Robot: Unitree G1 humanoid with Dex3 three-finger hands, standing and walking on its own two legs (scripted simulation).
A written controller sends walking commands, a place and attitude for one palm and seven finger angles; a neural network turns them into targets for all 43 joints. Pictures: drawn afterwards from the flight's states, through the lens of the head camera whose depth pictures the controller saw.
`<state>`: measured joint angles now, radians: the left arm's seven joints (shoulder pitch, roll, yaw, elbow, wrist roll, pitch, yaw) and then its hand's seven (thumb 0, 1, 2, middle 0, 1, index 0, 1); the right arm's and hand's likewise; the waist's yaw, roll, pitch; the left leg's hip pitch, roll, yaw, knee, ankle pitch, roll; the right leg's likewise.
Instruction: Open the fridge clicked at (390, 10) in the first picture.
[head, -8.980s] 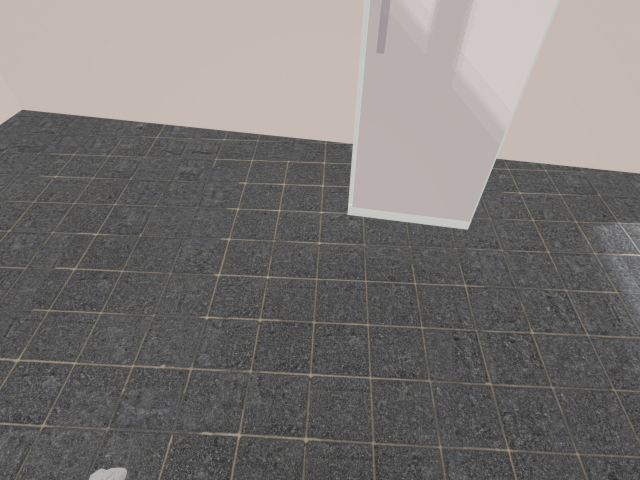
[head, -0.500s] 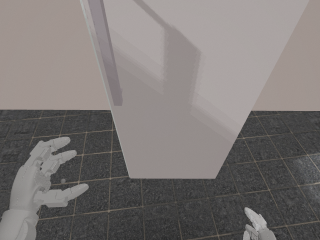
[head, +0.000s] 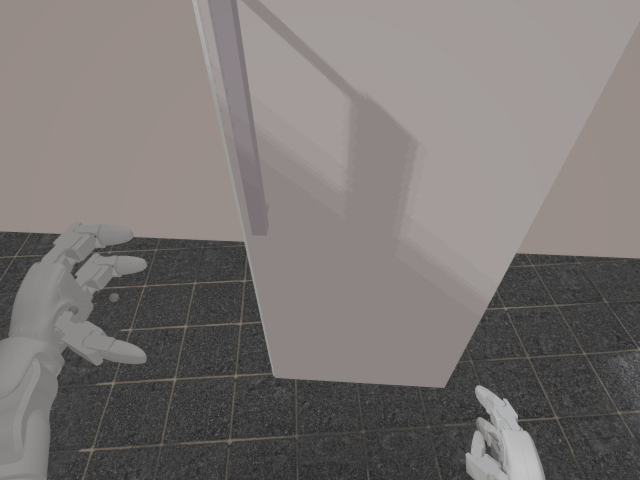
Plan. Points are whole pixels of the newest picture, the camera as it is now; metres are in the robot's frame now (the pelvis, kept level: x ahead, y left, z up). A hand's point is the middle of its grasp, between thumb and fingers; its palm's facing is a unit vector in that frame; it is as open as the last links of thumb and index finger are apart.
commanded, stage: raise the hand to about handle height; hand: left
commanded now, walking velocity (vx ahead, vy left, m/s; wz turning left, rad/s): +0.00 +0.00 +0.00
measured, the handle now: (248, 130) +0.50 +0.16 +0.20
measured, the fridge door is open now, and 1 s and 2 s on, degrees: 0 0 0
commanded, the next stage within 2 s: move the hooked fingers beside the handle in 0.68 s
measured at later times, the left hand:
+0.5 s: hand (120, 266) +0.28 +0.26 +0.16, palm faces +0.11 -0.99 -0.04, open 14.0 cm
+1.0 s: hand (131, 259) +0.29 +0.25 +0.16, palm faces +0.10 -0.99 -0.04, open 14.0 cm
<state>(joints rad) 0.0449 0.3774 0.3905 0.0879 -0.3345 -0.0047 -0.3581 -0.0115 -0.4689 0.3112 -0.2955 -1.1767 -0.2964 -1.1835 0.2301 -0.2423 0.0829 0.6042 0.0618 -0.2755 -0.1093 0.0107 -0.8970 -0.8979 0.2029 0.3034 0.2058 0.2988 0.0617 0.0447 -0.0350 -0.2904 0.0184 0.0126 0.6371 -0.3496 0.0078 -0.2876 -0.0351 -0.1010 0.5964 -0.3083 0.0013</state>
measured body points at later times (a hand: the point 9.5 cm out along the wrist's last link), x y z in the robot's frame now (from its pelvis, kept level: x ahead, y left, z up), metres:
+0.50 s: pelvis +0.00 -0.01 +0.01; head -0.01 -0.03 +0.46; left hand +0.27 +0.31 +0.16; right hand +0.18 -0.25 -0.06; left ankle -0.01 +0.11 -0.73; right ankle +0.00 -0.12 -0.73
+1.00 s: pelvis -0.01 -0.01 +0.01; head -0.02 -0.03 +0.46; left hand +0.28 +0.30 +0.16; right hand +0.17 -0.24 -0.07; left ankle -0.01 +0.11 -0.73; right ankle +0.00 -0.12 -0.73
